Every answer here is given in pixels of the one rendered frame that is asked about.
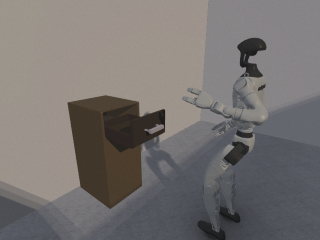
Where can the robot right shin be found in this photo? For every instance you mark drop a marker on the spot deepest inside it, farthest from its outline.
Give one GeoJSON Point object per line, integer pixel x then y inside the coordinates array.
{"type": "Point", "coordinates": [229, 193]}

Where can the left robot hand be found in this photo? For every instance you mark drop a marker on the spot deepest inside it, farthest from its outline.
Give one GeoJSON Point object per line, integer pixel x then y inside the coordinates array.
{"type": "Point", "coordinates": [203, 101]}

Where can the robot left upper arm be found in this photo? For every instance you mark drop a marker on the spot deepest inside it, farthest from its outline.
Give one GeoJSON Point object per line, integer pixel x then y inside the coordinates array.
{"type": "Point", "coordinates": [244, 88]}

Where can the robot left forearm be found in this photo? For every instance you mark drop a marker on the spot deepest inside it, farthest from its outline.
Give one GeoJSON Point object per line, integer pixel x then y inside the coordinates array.
{"type": "Point", "coordinates": [242, 115]}

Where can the right robot hand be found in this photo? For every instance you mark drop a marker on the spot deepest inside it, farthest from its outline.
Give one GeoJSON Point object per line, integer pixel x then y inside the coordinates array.
{"type": "Point", "coordinates": [226, 127]}

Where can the handle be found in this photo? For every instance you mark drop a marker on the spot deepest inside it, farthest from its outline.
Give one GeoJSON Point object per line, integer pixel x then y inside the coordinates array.
{"type": "Point", "coordinates": [155, 129]}

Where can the drawer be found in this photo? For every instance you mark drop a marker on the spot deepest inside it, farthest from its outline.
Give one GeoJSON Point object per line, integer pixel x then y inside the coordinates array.
{"type": "Point", "coordinates": [129, 130]}

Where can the robot right forearm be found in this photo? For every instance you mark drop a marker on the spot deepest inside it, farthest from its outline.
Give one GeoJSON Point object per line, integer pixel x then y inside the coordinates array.
{"type": "Point", "coordinates": [232, 123]}

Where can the cabinet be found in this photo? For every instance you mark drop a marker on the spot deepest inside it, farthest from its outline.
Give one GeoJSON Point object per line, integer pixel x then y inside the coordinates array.
{"type": "Point", "coordinates": [107, 170]}

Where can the robot head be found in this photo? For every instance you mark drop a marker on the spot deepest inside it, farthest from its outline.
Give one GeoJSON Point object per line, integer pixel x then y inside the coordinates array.
{"type": "Point", "coordinates": [250, 47]}

